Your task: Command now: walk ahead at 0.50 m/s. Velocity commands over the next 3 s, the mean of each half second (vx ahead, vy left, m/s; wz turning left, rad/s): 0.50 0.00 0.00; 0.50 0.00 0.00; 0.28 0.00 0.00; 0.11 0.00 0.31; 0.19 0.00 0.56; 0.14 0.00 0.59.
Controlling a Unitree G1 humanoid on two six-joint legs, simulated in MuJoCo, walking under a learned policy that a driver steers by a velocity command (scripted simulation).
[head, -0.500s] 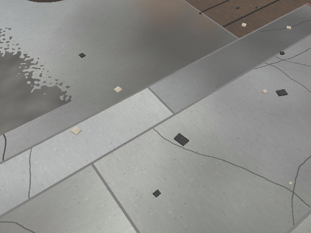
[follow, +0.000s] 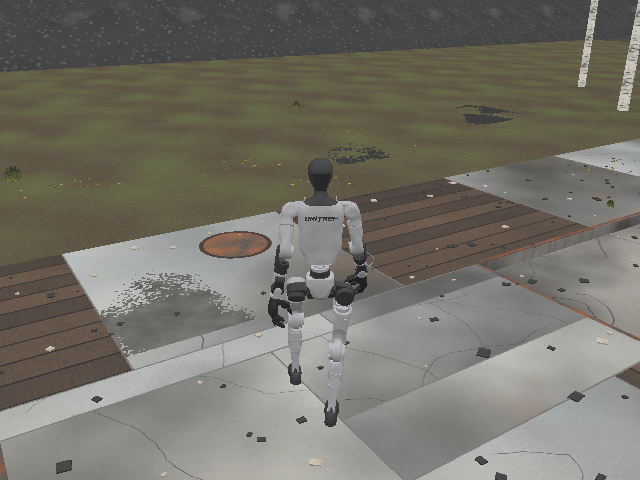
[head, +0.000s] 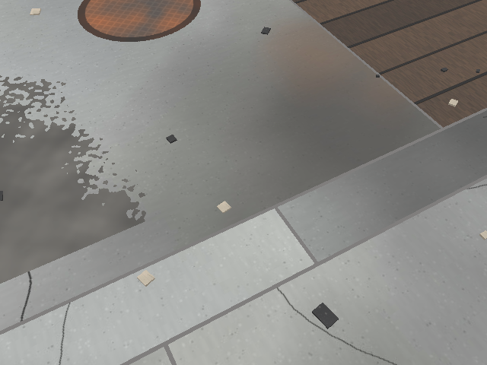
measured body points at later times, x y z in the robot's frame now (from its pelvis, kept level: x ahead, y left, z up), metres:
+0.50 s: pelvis +0.28 +0.04 +0.00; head +0.30 +0.04 +0.45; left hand +0.42 +0.27 -0.13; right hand +0.19 -0.19 -0.14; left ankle +0.21 +0.10 -0.74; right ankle +0.43 -0.11 -0.68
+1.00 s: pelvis +0.54 -0.02 +0.01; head +0.56 -0.03 +0.46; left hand +0.49 +0.22 -0.14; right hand +0.65 -0.26 -0.14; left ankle +0.64 +0.14 -0.67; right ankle +0.51 -0.07 -0.74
